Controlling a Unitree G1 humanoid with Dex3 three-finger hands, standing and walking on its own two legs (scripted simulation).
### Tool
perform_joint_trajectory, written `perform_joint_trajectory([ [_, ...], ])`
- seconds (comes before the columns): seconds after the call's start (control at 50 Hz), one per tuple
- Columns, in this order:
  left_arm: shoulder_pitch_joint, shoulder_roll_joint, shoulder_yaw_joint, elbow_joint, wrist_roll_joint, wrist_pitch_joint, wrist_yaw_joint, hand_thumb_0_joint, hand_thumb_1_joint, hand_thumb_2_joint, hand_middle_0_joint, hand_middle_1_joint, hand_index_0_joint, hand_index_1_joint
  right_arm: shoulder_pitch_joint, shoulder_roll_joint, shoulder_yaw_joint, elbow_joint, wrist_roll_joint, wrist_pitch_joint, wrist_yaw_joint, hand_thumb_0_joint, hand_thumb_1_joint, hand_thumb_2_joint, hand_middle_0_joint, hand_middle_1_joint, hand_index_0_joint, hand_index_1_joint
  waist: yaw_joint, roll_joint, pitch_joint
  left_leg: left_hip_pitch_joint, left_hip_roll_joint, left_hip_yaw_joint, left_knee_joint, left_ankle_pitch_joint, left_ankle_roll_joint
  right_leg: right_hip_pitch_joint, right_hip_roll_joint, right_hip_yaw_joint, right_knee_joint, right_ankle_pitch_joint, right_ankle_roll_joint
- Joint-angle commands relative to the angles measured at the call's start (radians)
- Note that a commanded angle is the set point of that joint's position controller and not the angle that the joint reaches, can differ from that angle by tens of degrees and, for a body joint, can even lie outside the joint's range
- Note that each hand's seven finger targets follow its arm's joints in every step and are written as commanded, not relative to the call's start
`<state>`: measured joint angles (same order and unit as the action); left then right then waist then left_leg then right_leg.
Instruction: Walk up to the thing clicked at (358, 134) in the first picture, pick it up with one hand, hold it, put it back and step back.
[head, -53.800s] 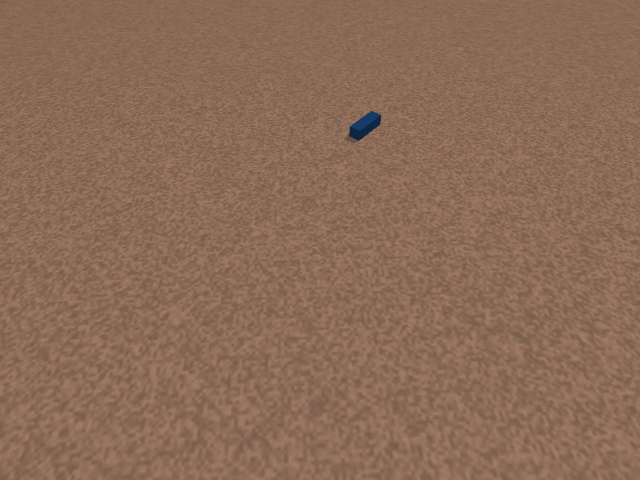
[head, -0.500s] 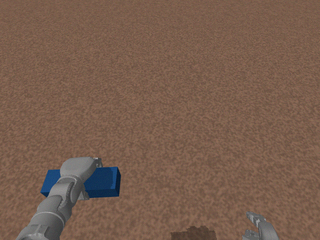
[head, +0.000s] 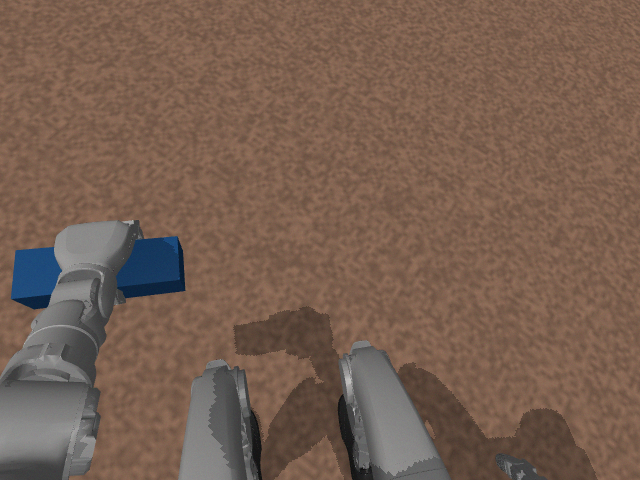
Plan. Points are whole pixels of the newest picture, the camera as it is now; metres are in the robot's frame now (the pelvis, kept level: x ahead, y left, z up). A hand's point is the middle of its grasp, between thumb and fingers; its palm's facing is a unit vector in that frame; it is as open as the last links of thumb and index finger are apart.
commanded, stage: crouch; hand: left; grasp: from above
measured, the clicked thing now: (106, 272) +0.43 +0.26 -0.15
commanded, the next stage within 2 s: lower in 1.18 s
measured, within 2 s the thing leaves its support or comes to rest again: neither
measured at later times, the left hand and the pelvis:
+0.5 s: hand (139, 286) +0.45 +0.27 -0.31, palm faces -0.45 -0.02 -0.89, open 9.6 cm; pelvis -0.01 -0.01 -0.14, yaw -2 degrees
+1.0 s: hand (149, 288) +0.47 +0.27 -0.38, palm faces -0.48 -0.02 -0.88, open 9.6 cm; pelvis -0.02 -0.01 -0.20, yaw -5 degrees
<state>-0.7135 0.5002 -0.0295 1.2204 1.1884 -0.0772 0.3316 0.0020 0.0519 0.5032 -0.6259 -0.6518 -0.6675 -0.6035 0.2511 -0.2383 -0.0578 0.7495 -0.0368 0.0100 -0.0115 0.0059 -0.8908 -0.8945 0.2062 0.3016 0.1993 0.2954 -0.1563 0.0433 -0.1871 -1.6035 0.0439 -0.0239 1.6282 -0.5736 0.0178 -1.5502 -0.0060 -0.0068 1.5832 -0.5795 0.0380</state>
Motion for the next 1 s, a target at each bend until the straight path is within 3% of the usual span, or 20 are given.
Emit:
perform_joint_trajectory([
  [0.0, -0.369, 0.295, 0.075, -0.109, -0.011, -0.009, 0.027, 0.0, 0.588, 0.748, -0.914, -0.737, -0.95, -0.702, 0.103, -0.214, -0.06, -0.077, -0.013, -0.044, -0.007, 0.0, -0.89, -0.894, 0.2, 0.299, 0.2, 0.299, 0.004, 0.113, -0.533, 0.335, -0.035, -0.057, -0.147, 0.034, -0.012, 0.063, 0.025, -0.059, -0.086, 0.055, -0.082],
  [0.06, -0.433, 0.312, 0.074, -0.103, 0.003, -0.045, 0.009, 0.0, 0.589, 0.736, -0.922, -0.709, -0.955, -0.676, 0.108, -0.227, -0.055, -0.065, -0.016, -0.053, 0.004, 0.0, -0.889, -0.894, 0.2, 0.299, 0.2, 0.299, -0.023, 0.141, -0.538, 0.303, -0.031, -0.099, -0.101, -0.028, -0.016, -0.055, 0.023, -0.072, -0.014, 0.013, -0.082],
  [0.1, -0.467, 0.357, 0.096, -0.124, 0.017, -0.072, 0.011, 0.0, 0.592, 0.729, -0.93, -0.679, -0.96, -0.65, 0.113, -0.228, -0.047, -0.06, -0.02, -0.058, 0.01, 0.0, -0.887, -0.893, 0.2, 0.299, 0.2, 0.299, -0.03, 0.142, -0.572, 0.254, -0.035, -0.084, -0.043, -0.034, -0.011, -0.072, 0.022, -0.069, 0.015, 0.008, -0.08],
  [0.12, -0.465, 0.355, 0.098, -0.106, 0.019, -0.081, 0.012, 0.0, 0.622, 0.728, -0.944, -0.695, -0.979, -0.661, 0.116, -0.227, -0.039, -0.058, -0.025, -0.063, 0.016, 0.0, -0.888, -0.894, 0.2, 0.299, 0.2, 0.299, -0.04, 0.138, -0.574, 0.23, -0.036, -0.08, -0.013, -0.023, -0.01, -0.093, 0.02, -0.07, 0.035, 0.013, -0.078],
  [0.14, -0.476, 0.367, 0.108, -0.129, 0.016, -0.093, 0.019, 0.0, 0.63, 0.728, -0.95, -0.7, -0.987, -0.664, 0.117, -0.227, -0.035, -0.056, -0.03, -0.066, 0.022, 0.0, -0.889, -0.894, 0.2, 0.299, 0.2, 0.299, -0.028, 0.161, -0.603, 0.223, -0.039, -0.068, 0.011, -0.009, -0.009, -0.097, 0.019, -0.069, 0.053, 0.02, -0.08],
  [0.28, -0.579, 0.46, 0.163, -0.147, 0.067, -0.128, 0.066, 0.0, 0.617, 0.737, -0.964, -0.664, -0.99, -0.639, 0.148, -0.249, -0.028, -0.026, -0.057, -0.077, 0.058, 0.0, -0.895, -0.899, 0.2, 0.299, 0.2, 0.299, -0.036, 0.294, -0.706, 0.26, -0.031, -0.066, 0.133, 0.124, -0.022, -0.203, 0.011, -0.085, 0.188, 0.1, -0.083],
  [0.32, -0.564, 0.461, 0.161, -0.104, 0.076, -0.125, 0.071, 0.0, 0.638, 0.741, -0.993, -0.65, -1.014, -0.63, 0.156, -0.247, -0.024, -0.024, -0.062, -0.077, 0.07, 0.0, -0.901, -0.901, 0.2, 0.299, 0.2, 0.299, -0.046, 0.287, -0.681, 0.229, -0.031, -0.049, 0.174, 0.14, -0.014, -0.204, 0.015, -0.086, 0.196, 0.117, -0.08],
  [0.38, -0.568, 0.487, 0.178, -0.111, 0.073, -0.124, 0.074, 0.0, 0.671, 0.725, -1.014, -0.651, -1.038, -0.627, 0.158, -0.245, -0.023, -0.028, -0.07, -0.076, 0.083, 0.0, -0.904, -0.902, 0.2, 0.299, 0.2, 0.299, -0.036, 0.289, -0.721, 0.205, -0.034, -0.024, 0.23, 0.18, -0.005, -0.19, 0.023, -0.084, 0.22, 0.157, -0.078],
  [0.52, -0.543, 0.514, 0.18, -0.053, 0.06, -0.117, 0.048, 0.0, 0.749, 0.744, -1.058, -0.677, -1.085, -0.65, 0.147, -0.24, -0.02, -0.024, -0.073, -0.064, 0.106, 0.0, -0.903, -0.901, 0.2, 0.3, 0.2, 0.3, -0.041, 0.226, -0.654, 0.034, -0.032, -0.006, 0.316, 0.156, 0.011, -0.16, 0.039, -0.085, 0.267, 0.168, -0.068],
  [0.54, -0.525, 0.488, 0.169, -0.035, 0.056, -0.115, 0.04, 0.0, 0.748, 0.759, -1.056, -0.689, -1.083, -0.662, 0.149, -0.242, -0.018, -0.024, -0.076, -0.062, 0.109, 0.0, -0.903, -0.901, 0.2, 0.3, 0.2, 0.299, -0.048, 0.218, -0.64, 0.038, -0.031, -0.009, 0.329, 0.173, 0.012, -0.172, 0.039, -0.087, 0.273, 0.179, -0.065],
  [0.58, -0.513, 0.512, 0.177, -0.033, 0.062, -0.119, 0.028, 0.0, 0.773, 0.726, -1.068, -0.681, -1.1, -0.648, 0.15, -0.252, -0.02, -0.026, -0.075, -0.058, 0.116, 0.0, -0.904, -0.901, 0.2, 0.3, 0.2, 0.3, -0.04, 0.245, -0.633, 0.063, -0.028, -0.02, 0.335, 0.197, 0.005, -0.21, 0.04, -0.095, 0.303, 0.179, -0.071],
  [0.62, -0.557, 0.526, 0.18, -0.062, 0.064, -0.131, 0.02, 0.0, 0.753, 0.711, -1.053, -0.666, -1.084, -0.634, 0.151, -0.262, -0.022, -0.024, -0.075, -0.052, 0.121, 0.0, -0.904, -0.901, 0.2, 0.3, 0.2, 0.3, -0.05, 0.254, -0.654, 0.063, -0.027, -0.028, 0.353, 0.21, 0.003, -0.228, 0.042, -0.102, 0.328, 0.188, -0.072],
  [0.66, -0.529, 0.528, 0.182, -0.021, 0.066, -0.139, 0.013, 0.0, 0.78, 0.712, -1.062, -0.692, -1.099, -0.653, 0.15, -0.266, -0.018, -0.031, -0.076, -0.049, 0.13, 0.0, -0.906, -0.901, 0.2, 0.3, 0.2, 0.3, -0.058, 0.245, -0.614, 0.045, -0.025, -0.042, 0.357, 0.197, -0.002, -0.259, 0.039, -0.112, 0.352, 0.174, -0.073],
  [0.68, -0.578, 0.53, 0.177, -0.063, 0.065, -0.148, 0.013, 0.0, 0.778, 0.705, -1.062, -0.68, -1.098, -0.643, 0.148, -0.264, -0.015, -0.03, -0.077, -0.048, 0.131, 0.0, -0.904, -0.901, 0.2, 0.3, 0.2, 0.3, -0.062, 0.27, -0.622, 0.033, -0.025, -0.039, 0.362, 0.185, -0.001, -0.26, 0.043, -0.114, 0.359, 0.169, -0.075],
  [0.76, -0.563, 0.558, 0.196, -0.012, 0.077, -0.164, 0.025, 0.0, 0.777, 0.722, -1.071, -0.675, -1.102, -0.643, 0.146, -0.276, 0.0, -0.034, -0.082, -0.045, 0.137, 0.0, -0.906, -0.901, 0.2, 0.3, 0.2, 0.3, -0.067, 0.268, -0.583, 0.016, -0.024, -0.047, 0.39, 0.161, -0.003, -0.308, 0.041, -0.123, 0.388, 0.149, -0.073],
  [0.8, -0.622, 0.588, 0.201, -0.056, 0.084, -0.177, 0.034, 0.0, 0.764, 0.716, -1.068, -0.669, -1.097, -0.639, 0.141, -0.272, 0.003, -0.031, -0.082, -0.042, 0.139, 0.0, -0.906, -0.902, 0.2, 0.3, 0.2, 0.3, -0.062, 0.292, -0.625, 0.003, -0.026, -0.037, 0.414, 0.159, 0.0, -0.295, 0.048, -0.121, 0.399, 0.158, -0.075],
  [0.92, -0.622, 0.608, 0.2, 0.02, 0.101, -0.184, 0.054, 0.0, 0.769, 0.696, -1.061, -0.672, -1.094, -0.638, 0.137, -0.278, 0.026, -0.028, -0.093, -0.044, 0.14, 0.0, -0.904, -0.901, 0.2, 0.3, 0.2, 0.3, -0.085, 0.294, -0.576, -0.049, -0.028, -0.036, 0.447, 0.097, 0.002, -0.33, 0.049, -0.134, 0.424, 0.12, -0.072],
  [0.98, -0.648, 0.649, 0.217, 0.003, 0.099, -0.184, 0.064, 0.0, 0.776, 0.7, -1.065, -0.66, -1.096, -0.627, 0.134, -0.282, 0.033, -0.026, -0.094, -0.043, 0.138, 0.0, -0.9, -0.899, 0.2, 0.3, 0.2, 0.3, -0.071, 0.307, -0.604, -0.063, -0.028, -0.029, 0.462, 0.098, 0.002, -0.323, 0.051, -0.135, 0.44, 0.123, -0.072],
])
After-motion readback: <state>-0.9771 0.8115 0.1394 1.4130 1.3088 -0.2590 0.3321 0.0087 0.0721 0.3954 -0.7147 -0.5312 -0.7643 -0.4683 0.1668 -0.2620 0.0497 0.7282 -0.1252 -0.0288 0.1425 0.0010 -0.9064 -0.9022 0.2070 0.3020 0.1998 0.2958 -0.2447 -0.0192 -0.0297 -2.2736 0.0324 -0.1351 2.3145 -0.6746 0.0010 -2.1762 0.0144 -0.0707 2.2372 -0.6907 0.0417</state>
